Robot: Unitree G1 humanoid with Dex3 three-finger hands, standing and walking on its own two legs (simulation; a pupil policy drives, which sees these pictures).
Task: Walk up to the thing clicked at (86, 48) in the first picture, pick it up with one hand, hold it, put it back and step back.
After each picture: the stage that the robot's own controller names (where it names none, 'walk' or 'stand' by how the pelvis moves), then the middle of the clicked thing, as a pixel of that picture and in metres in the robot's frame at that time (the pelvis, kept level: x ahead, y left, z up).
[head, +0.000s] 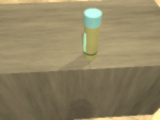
stand; (91, 37) +0.59 -0.02 +0.02
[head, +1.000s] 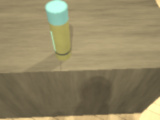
rise first; (60, 34) +0.51 +0.12 +0.05
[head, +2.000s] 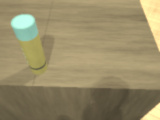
rise first; (32, 48) +0.45 +0.21 +0.05
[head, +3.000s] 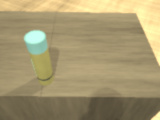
stand; (41, 61) +0.44 +0.19 +0.02
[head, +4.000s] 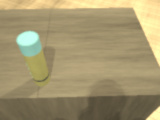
stand; (36, 62) +0.43 +0.20 +0.01
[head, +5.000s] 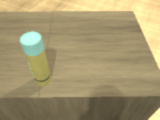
stand; (38, 62) +0.44 +0.20 +0.01
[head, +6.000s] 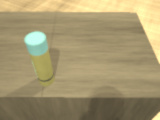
stand; (41, 62) +0.44 +0.19 +0.01
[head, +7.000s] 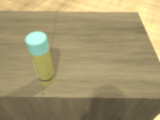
stand; (42, 62) +0.44 +0.18 +0.01
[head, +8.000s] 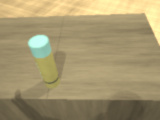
rise first; (46, 64) +0.44 +0.19 +0.02
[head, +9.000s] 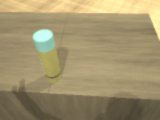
go down; (49, 59) +0.46 +0.19 +0.02
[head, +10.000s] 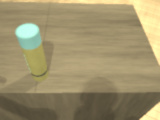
go down; (35, 56) +0.45 +0.18 +0.03
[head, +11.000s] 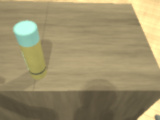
go down; (33, 54) +0.46 +0.18 +0.03
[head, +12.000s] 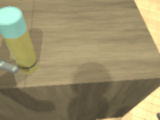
close in; (20, 46) +0.45 +0.19 +0.07
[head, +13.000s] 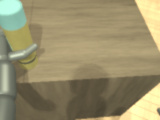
close; (20, 40) +0.46 +0.19 +0.08
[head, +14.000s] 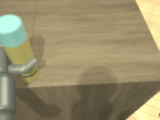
lift; (21, 54) +0.41 +0.20 +0.07
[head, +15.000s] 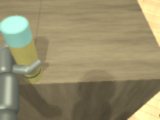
lift; (25, 55) +0.41 +0.19 +0.07
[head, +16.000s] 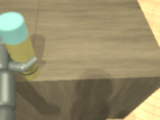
lift; (22, 52) +0.42 +0.20 +0.08
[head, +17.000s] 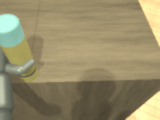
lift; (19, 54) +0.41 +0.20 +0.08
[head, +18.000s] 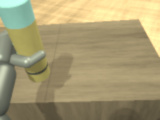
lift; (28, 44) +0.33 +0.16 +0.24
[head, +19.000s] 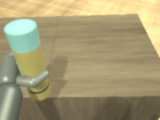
hold; (32, 65) +0.32 +0.17 +0.16
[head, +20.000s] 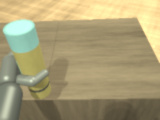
hold; (32, 65) +0.32 +0.16 +0.17
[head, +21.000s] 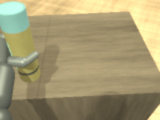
crouch; (22, 47) +0.38 +0.19 +0.17
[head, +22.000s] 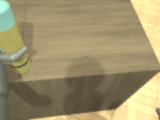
lower; (10, 42) +0.45 +0.21 +0.06
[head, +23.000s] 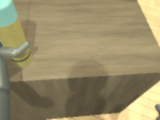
lower; (12, 37) +0.46 +0.20 +0.09
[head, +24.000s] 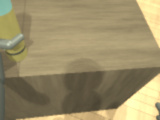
lower; (7, 29) +0.49 +0.21 +0.09
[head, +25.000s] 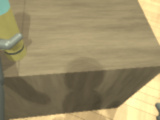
lower; (5, 28) +0.48 +0.21 +0.10
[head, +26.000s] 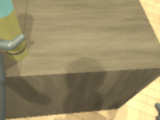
loosen; (7, 29) +0.48 +0.21 +0.10
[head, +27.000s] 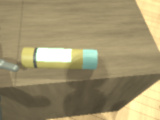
withdraw; (60, 58) +0.43 +0.05 -0.01
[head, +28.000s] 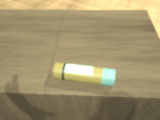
sink last; (83, 74) +0.43 +0.04 -0.04
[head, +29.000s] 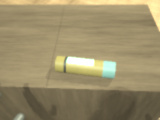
stand; (85, 66) +0.46 +0.03 -0.04
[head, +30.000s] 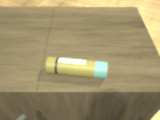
stand; (76, 67) +0.46 +0.04 -0.03
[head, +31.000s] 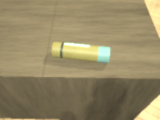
walk; (80, 52) +0.52 +0.03 -0.06
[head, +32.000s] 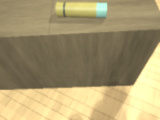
walk; (81, 9) +0.74 +0.03 -0.04
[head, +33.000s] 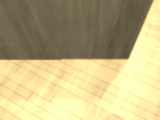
walk; out of the picture +1.07 -0.01 -0.05
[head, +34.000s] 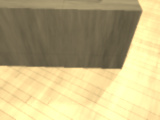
stand; out of the picture +1.19 -0.01 -0.06
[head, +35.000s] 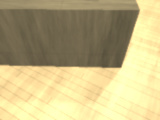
stand; out of the picture +1.23 +0.00 -0.08
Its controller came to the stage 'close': yes
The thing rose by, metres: 0.20
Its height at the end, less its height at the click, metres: -0.09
